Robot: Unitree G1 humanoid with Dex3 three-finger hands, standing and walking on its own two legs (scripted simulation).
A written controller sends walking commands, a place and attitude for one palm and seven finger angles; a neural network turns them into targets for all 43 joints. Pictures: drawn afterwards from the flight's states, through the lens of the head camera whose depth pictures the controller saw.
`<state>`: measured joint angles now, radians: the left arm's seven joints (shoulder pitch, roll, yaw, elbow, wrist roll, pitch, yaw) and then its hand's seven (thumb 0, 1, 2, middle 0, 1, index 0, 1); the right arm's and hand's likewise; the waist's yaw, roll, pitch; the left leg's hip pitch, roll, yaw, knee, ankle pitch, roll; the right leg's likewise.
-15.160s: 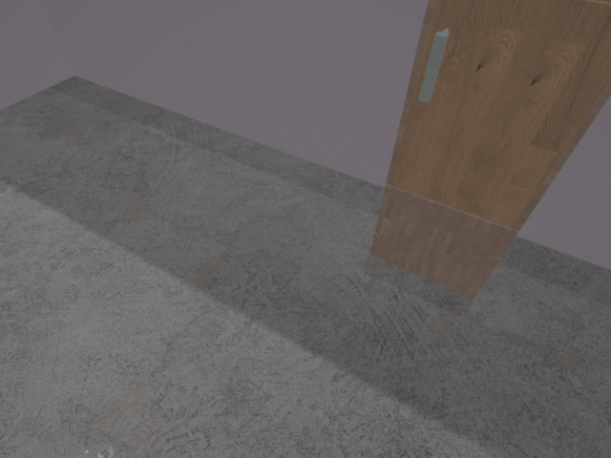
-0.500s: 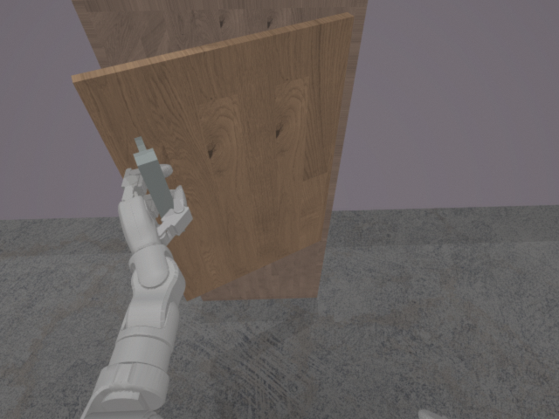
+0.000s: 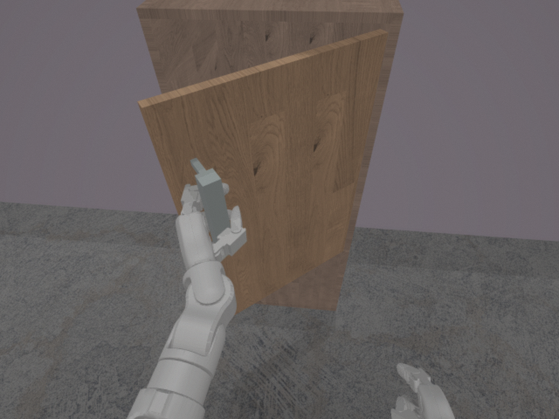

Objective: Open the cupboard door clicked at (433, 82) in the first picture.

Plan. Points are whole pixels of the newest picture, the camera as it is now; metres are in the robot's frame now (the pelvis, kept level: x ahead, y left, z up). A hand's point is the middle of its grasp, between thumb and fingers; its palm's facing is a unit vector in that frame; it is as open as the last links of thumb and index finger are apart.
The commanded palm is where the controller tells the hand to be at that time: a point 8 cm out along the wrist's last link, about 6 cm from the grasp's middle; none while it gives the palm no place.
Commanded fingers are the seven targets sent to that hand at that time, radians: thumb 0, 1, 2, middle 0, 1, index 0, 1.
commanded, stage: open thumb and fingers to let go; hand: left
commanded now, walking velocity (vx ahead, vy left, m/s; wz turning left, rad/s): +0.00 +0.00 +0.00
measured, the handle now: (211, 208) +0.40 +0.13 +0.10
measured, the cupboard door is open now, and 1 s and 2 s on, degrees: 39 37 42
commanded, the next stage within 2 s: slide the hand sideways off the handle in 0.68 s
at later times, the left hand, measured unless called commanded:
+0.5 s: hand (234, 225) +0.37 +0.09 +0.10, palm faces +0.37 -0.93 +0.00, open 13.9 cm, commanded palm +0.33 +0.15 +0.09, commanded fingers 0.00 -0.50 0.30 -0.21 -0.65 -0.21 -0.65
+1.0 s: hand (216, 238) +0.34 +0.12 +0.09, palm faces -0.11 -0.99 -0.04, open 15.7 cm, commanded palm +0.32 +0.15 +0.09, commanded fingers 0.00 -0.50 0.30 -0.15 -0.30 -0.15 -0.30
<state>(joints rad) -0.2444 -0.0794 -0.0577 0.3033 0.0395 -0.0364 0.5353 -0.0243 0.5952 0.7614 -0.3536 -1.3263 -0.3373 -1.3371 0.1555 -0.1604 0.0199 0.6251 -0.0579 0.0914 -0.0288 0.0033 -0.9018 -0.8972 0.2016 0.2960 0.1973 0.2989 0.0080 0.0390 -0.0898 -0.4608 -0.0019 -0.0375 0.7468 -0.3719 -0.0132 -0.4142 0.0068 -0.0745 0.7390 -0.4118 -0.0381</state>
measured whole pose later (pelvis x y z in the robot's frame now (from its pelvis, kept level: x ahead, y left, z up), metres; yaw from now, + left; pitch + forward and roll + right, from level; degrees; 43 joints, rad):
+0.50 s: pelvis -0.03 +0.00 +0.00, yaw -2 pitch +5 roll +0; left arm -0.38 -0.03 0.06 0.54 -0.01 -0.20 0.51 -0.01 -0.43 0.33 -0.31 -1.06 -0.29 -1.06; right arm 0.25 -0.22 -0.01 0.69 -0.05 0.02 -0.04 0.01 -0.90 -0.90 0.20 0.30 0.19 0.30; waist -0.04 0.04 -0.08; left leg -0.48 0.01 -0.01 0.71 -0.32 -0.01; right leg -0.45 0.02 -0.05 0.71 -0.35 -0.04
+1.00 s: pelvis -0.02 +0.03 +0.00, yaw -1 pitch +4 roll -1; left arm -0.38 0.13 -0.06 0.55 -0.14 -0.24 -0.02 -0.02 -0.50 0.30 -0.29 -0.45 -0.23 -0.49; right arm 0.26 -0.21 0.03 0.64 0.02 -0.03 -0.05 0.01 -0.90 -0.90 0.20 0.30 0.20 0.30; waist 0.01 0.04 -0.06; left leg -0.49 -0.02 -0.01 0.76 -0.34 0.03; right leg -0.44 -0.02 -0.05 0.73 -0.37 0.00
